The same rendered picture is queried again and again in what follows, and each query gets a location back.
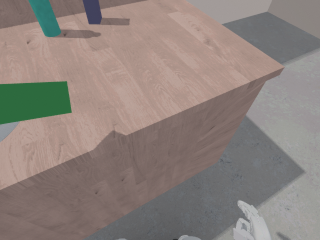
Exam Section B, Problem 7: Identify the robot right hand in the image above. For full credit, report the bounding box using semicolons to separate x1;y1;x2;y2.
233;200;272;240

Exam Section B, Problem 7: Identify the robot left hand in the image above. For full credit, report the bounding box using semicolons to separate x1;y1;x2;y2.
0;121;20;142

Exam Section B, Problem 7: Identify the table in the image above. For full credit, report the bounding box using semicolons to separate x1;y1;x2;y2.
0;0;285;240

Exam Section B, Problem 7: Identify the sponge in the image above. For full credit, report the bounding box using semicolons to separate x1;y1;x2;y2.
0;81;72;125

